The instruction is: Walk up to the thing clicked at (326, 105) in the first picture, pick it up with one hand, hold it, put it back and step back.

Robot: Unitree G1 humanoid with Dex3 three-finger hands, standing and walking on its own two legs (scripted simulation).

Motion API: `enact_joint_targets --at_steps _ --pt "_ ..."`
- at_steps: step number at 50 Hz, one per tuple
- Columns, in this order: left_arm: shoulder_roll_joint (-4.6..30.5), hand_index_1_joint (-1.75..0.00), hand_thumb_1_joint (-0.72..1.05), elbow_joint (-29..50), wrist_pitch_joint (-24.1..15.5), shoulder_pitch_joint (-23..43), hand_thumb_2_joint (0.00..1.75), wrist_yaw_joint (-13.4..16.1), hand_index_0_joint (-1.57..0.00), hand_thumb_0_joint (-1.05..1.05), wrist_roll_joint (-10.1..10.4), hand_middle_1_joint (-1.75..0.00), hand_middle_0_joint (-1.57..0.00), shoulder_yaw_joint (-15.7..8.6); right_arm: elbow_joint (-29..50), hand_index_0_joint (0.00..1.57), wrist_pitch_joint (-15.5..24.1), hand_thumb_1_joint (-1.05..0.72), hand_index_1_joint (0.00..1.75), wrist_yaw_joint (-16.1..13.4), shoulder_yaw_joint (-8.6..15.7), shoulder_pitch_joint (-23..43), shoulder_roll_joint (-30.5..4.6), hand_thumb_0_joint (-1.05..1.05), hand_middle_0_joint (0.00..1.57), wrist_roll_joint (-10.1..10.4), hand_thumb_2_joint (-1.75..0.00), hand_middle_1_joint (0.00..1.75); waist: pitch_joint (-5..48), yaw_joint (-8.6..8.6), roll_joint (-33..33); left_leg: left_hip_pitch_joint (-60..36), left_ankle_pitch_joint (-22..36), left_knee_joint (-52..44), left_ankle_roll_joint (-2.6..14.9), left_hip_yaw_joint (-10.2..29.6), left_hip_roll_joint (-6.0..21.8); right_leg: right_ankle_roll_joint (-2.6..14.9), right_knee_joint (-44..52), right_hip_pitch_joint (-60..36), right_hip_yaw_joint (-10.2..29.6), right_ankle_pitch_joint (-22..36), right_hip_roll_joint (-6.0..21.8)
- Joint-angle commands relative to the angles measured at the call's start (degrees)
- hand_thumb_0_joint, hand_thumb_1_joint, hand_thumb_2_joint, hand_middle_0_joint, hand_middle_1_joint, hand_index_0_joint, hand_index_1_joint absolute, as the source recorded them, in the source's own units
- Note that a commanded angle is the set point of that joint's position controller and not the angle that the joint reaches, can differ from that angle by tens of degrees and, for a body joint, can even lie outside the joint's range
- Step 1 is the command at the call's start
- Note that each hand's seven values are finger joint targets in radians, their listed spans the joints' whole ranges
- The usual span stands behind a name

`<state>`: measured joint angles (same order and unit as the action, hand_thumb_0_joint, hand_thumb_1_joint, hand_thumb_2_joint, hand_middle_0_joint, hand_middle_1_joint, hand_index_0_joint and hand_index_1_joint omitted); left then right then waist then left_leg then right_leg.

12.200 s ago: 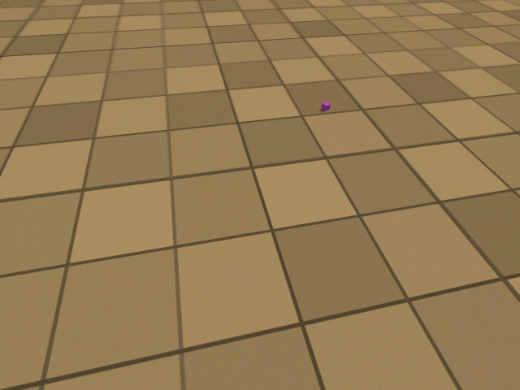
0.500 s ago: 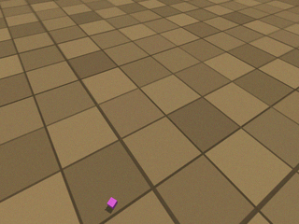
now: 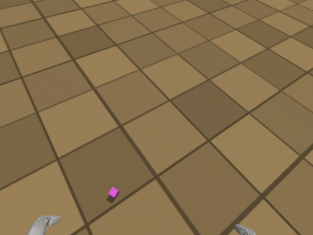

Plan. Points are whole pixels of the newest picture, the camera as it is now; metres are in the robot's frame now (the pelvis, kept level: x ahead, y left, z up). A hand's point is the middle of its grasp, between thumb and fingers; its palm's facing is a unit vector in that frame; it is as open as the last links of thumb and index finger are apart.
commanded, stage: rise first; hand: left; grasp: from above
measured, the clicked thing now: (113, 193) +0.43 +0.20 -0.74
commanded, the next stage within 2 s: none
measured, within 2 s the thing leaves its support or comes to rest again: neither
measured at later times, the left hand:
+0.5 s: hand out of the picture +0.14 +0.26 -0.23, palm faces -0.08 -0.79 -0.61, open 14.1 cm
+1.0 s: hand (82, 212) +0.28 +0.28 -0.43, palm faces -0.09 -0.39 -0.92, open 13.7 cm
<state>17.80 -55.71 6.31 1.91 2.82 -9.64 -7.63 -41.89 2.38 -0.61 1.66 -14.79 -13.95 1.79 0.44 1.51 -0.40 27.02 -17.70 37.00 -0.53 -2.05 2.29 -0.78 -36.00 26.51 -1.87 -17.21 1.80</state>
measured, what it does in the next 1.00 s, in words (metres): lowers itself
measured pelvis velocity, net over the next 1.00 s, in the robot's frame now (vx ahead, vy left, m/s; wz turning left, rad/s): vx -0.07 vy -0.01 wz -0.03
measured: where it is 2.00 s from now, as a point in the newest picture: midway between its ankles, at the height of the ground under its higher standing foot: outside the picture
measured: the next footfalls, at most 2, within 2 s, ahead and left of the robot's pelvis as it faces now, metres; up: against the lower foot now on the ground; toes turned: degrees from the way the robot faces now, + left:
none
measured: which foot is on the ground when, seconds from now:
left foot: down 0.00-1.00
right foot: down 0.00-1.00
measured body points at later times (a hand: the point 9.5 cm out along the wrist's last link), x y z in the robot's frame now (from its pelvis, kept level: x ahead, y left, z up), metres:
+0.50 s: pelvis +0.00 +0.00 -0.07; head +0.10 +0.02 +0.37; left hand +0.14 +0.30 -0.19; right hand +0.17 -0.24 -0.17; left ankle +0.01 +0.12 -0.72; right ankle +0.01 -0.13 -0.72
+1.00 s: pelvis -0.07 -0.01 -0.27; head +0.12 +0.02 +0.13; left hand +0.28 +0.30 -0.38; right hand +0.07 -0.28 -0.40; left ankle +0.00 +0.12 -0.72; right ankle +0.00 -0.13 -0.72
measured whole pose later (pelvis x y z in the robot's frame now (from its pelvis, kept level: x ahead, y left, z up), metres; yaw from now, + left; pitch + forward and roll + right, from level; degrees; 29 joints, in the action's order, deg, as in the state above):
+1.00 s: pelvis -0.07 -0.01 -0.27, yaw -1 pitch +35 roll -2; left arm 21.2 -77.2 24.1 44.6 42.6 -30.2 -15.6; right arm -47.3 10.7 4.3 0.1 -1.6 -14.6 -6.6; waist 10.8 6.1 -0.8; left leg 106.3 -36.9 107.9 -1.8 3.6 3.6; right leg 0.8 -106.3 104.9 -3.3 -36.5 1.7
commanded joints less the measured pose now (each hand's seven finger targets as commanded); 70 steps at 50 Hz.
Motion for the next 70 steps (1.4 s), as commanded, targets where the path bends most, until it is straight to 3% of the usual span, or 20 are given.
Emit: enact_joint_targets --at_steps 1,5,7,13,21,27,32,35,37,40,44,46,48,52,56,60,63,65,68,70 --pt "9.10 -1.04 -0.56 6.72 2.13 0.06 0.92 3.28 -0.16 0.00 -1.73 -1.05 -0.16 -2.22 9.16 0.20 3.65 -0.97 0.30 -0.38 3.35 1.48 -9.53 0.00 0.20 -0.42 -0.92 0.30 10.53 -1.25 0.96 0.07 6.82 0.01 0.17 0.64 -2.11 2.07 -0.42 0.33 -1.44 3.51 -2.58" --pt "8.52 -1.06 -0.61 10.78 1.66 1.66 0.97 6.08 -0.14 0.00 -4.39 -1.06 -0.14 -2.85 9.91 0.20 5.30 -0.97 0.30 -0.44 3.51 0.70 -8.88 0.00 0.20 -1.30 -0.92 0.30 14.58 -0.78 1.89 4.79 6.71 7.20 0.08 0.94 -1.77 2.06 -7.92 6.90 -0.75 3.56 -2.54" --pt "8.54 -1.08 -0.61 13.05 2.14 -1.26 1.00 7.62 -0.11 0.00 -6.06 -1.07 -0.12 -3.90 10.50 0.20 5.78 -0.95 0.30 -0.55 3.50 0.35 -8.70 0.00 0.20 -1.56 -0.91 0.30 16.64 -1.37 3.51 6.37 7.32 9.76 -0.11 1.19 -1.55 2.28 -11.24 9.37 -0.56 3.75 -2.40" --pt "6.47 -1.08 -0.61 21.94 6.48 -2.87 1.02 10.89 -0.09 0.00 -6.12 -1.06 -0.11 -3.85 11.39 0.20 5.33 -0.92 0.30 -1.78 3.48 1.75 -8.07 0.00 0.20 -1.93 -0.91 0.30 20.18 -0.94 4.91 7.92 9.28 12.92 -0.57 2.12 -1.31 2.15 -15.10 11.94 -0.06 5.46 -2.44" --pt "4.37 -1.06 -0.59 22.53 11.31 -5.42 0.98 12.74 -0.10 0.00 -7.65 -1.06 -0.11 -2.18 12.00 0.20 4.74 -0.92 0.30 -3.69 3.09 4.67 -6.47 0.00 0.20 -2.39 -0.90 0.30 23.04 -0.83 1.79 15.17 8.65 18.48 0.30 1.80 -2.40 1.96 -18.28 12.64 0.60 7.76 -2.60" --pt "5.64 -1.01 -0.55 13.20 10.24 6.17 0.99 17.00 -0.08 0.00 -14.69 -0.99 -0.10 -1.16 9.40 0.20 5.65 -0.87 0.30 -3.48 2.54 5.01 -7.12 0.00 0.20 -2.93 -0.89 0.30 20.30 0.23 2.67 25.13 2.58 26.37 0.17 2.52 -1.42 2.66 -27.27 27.32 -0.45 -0.31 -1.72" --pt "5.67 -0.97 -0.53 6.53 9.17 16.47 1.00 23.25 -0.11 0.00 -20.32 -0.93 -0.15 -1.19 7.62 0.20 6.73 -0.87 0.30 -2.29 2.24 6.34 -8.36 0.00 0.20 -3.28 -0.89 0.30 27.32 0.20 4.86 32.05 0.21 34.39 -0.68 3.13 -1.36 2.81 -36.83 38.52 -0.64 -2.89 -1.72" --pt "4.67 -0.99 -0.53 2.56 10.23 24.60 0.99 28.06 -0.14 0.00 -22.76 -0.96 -0.16 0.13 5.11 0.20 7.47 -0.93 0.30 -1.32 2.24 6.72 -9.14 0.00 0.20 -3.73 -0.91 0.30 33.82 1.56 5.23 35.84 2.36 40.32 -1.00 3.56 -1.40 2.75 -42.70 43.76 -0.66 -0.22 -1.56" --pt "6.55 -1.00 -0.52 -1.27 11.72 29.56 0.98 32.09 -0.14 0.00 -24.02 -0.98 -0.16 -1.19 3.19 0.20 8.01 -0.94 0.30 -0.44 2.02 6.84 -9.65 0.00 0.20 -4.31 -0.91 0.30 37.37 1.58 5.48 39.45 4.11 44.56 -1.04 3.48 -1.41 2.61 -46.09 46.72 -0.70 1.84 -1.64" --pt "9.66 -1.04 -0.50 -8.37 14.47 38.77 0.99 38.09 -0.12 0.00 -25.01 -1.03 -0.12 -3.58 0.38 0.20 8.70 -0.92 0.30 0.68 1.95 6.07 -10.45 0.00 0.20 -5.61 -0.90 0.30 42.30 3.06 3.69 44.42 4.84 51.43 -0.69 2.83 -1.31 1.83 -49.64 48.83 -0.49 5.37 -1.61" --pt "13.06 -1.05 -0.50 -13.22 16.58 49.12 1.01 42.61 -0.09 0.00 -22.11 -1.04 -0.10 -6.84 -1.18 0.20 9.80 -0.90 0.30 2.55 1.53 5.49 -10.80 0.00 0.20 -7.44 -0.90 0.30 48.57 3.75 2.86 50.44 0.51 58.19 -0.47 1.79 -1.30 1.15 -54.19 51.48 -0.40 2.85 -1.17" --pt "16.50 -1.05 -0.51 -16.50 17.78 51.26 1.03 43.21 -0.09 0.00 -21.33 -1.03 -0.11 -8.87 -2.03 0.20 10.04 -0.90 0.30 3.91 1.51 6.20 -10.85 0.00 0.20 -8.22 -0.90 0.30 48.55 2.97 3.62 53.19 -3.00 60.28 -0.44 1.41 -1.22 1.00 -55.73 53.95 -0.21 -1.37 -1.07" --pt "18.41 -1.01 -0.47 -18.84 18.85 55.04 1.00 42.96 -0.13 0.00 -21.69 -0.99 -0.14 -8.98 -2.45 0.20 10.17 -0.89 0.30 5.39 1.11 7.63 -9.98 0.00 0.20 -9.06 -0.90 0.30 47.38 2.73 5.27 58.36 -7.13 62.43 -0.20 1.08 -1.25 0.97 -56.30 56.72 0.92 -6.92 -0.92" --pt "20.95 -0.90 -0.38 -23.45 20.20 57.79 0.94 41.61 -0.21 0.00 -22.59 -0.88 -0.23 -9.68 -3.48 0.20 9.86 -0.89 0.30 8.10 1.49 8.63 -10.04 0.00 0.20 -9.82 -0.90 0.30 45.55 3.67 5.42 65.86 -11.63 67.61 0.26 1.19 -1.27 1.02 -58.22 62.82 1.75 -15.47 -1.72" --pt "21.40 -0.88 -0.37 -25.65 19.81 63.43 0.93 40.89 -0.21 0.00 -22.98 -0.86 -0.23 -9.76 -5.41 0.20 10.63 -0.89 0.30 10.06 1.98 6.05 -11.63 0.00 0.20 -9.53 -0.90 0.30 45.63 6.19 7.39 67.82 -14.23 70.25 0.23 2.18 -0.79 1.32 -63.45 68.33 -0.95 -16.51 -2.49" --pt "22.01 -0.88 -0.37 -23.80 17.49 72.36 0.93 39.16 -0.21 0.00 -22.42 -0.86 -0.23 -9.11 -7.66 0.20 11.85 -0.88 0.30 11.46 2.06 3.35 -12.79 0.00 0.20 -9.40 -0.89 0.30 44.19 10.52 8.40 69.38 -18.86 73.08 0.37 3.45 -0.39 1.19 -66.89 74.92 -1.95 -20.24 -2.55" --pt "23.68 -0.92 -0.43 -22.55 15.77 78.25 0.96 38.60 -0.16 0.00 -22.67 -0.91 -0.18 -9.49 -8.97 0.20 13.06 -0.89 0.30 12.38 2.19 1.58 -14.09 0.00 0.20 -8.92 -0.89 0.30 45.24 11.05 12.50 68.19 -21.96 72.96 0.09 4.48 -0.06 1.56 -69.72 78.82 -3.14 -21.53 -2.20" --pt "25.64 -0.97 -0.45 -28.16 15.92 75.23 0.98 38.42 -0.13 0.00 -24.60 -0.96 -0.13 -10.46 -9.40 0.20 13.06 -0.88 0.30 12.79 2.01 1.11 -14.58 0.00 0.20 -8.65 -0.89 0.30 44.44 10.55 14.03 67.99 -22.40 73.36 0.07 4.52 -0.03 1.72 -71.38 80.47 -3.74 -21.04 -2.05" --pt "28.00 -0.94 -0.45 -28.88 16.75 76.50 0.99 38.18 -0.14 0.00 -27.32 -0.92 -0.15 -11.42 -10.10 0.20 12.91 -0.88 0.30 13.30 2.24 -0.11 -16.00 0.00 0.20 -8.62 -0.89 0.30 45.17 10.36 16.64 66.15 -20.84 73.59 -0.21 5.60 0.06 2.11 -74.62 83.76 -4.61 -17.33 -1.36" --pt "26.42 -0.96 -0.49 -32.44 17.61 76.45 1.01 38.73 -0.11 0.00 -28.89 -0.93 -0.13 -11.15 -10.44 0.20 12.87 -0.88 0.30 13.86 2.03 -0.98 -16.33 0.00 0.20 -8.60 -0.89 0.30 42.75 10.69 17.75 66.32 -19.72 73.93 -0.52 6.30 0.21 2.35 -76.50 86.73 -5.17 -15.80 -1.30"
